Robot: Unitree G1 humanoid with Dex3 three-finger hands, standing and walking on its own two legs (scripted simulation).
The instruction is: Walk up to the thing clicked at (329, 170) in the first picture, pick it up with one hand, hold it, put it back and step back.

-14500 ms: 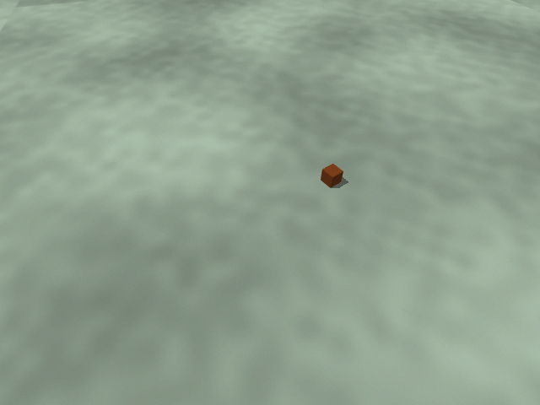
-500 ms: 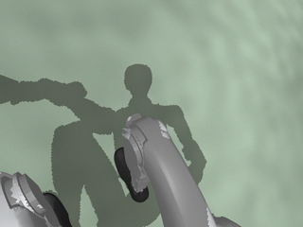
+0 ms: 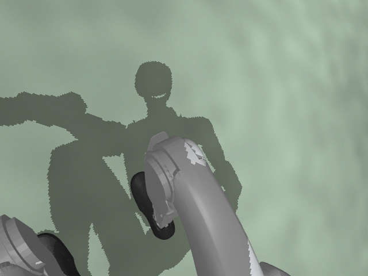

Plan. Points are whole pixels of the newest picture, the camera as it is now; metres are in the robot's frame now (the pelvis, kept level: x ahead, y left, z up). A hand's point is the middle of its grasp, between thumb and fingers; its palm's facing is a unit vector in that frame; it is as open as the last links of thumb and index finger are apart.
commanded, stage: rest palm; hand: left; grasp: from above
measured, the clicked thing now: out of the picture +0.48 +0.29 -0.28
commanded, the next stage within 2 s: close in 0.28 s
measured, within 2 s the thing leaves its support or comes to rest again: leaves its support in 1.72 s
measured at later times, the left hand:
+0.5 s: hand out of the picture +0.47 +0.28 -0.26, palm faces -0.07 -0.43 -0.90, open 12.7 cm
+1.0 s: hand out of the picture +0.47 +0.28 -0.25, palm faces -0.08 -0.42 -0.90, open 11.0 cm
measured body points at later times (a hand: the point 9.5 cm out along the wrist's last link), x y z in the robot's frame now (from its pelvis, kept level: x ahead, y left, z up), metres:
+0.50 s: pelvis +0.00 +0.00 -0.02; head +0.31 +0.07 +0.30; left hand +0.47 +0.30 -0.20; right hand -0.01 -0.25 -0.07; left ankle +0.07 +0.13 -0.29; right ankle +0.12 -0.12 -0.29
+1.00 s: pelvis +0.00 +0.00 -0.02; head +0.30 +0.08 +0.31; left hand +0.48 +0.30 -0.20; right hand -0.02 -0.24 -0.06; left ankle +0.07 +0.13 -0.29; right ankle +0.12 -0.12 -0.29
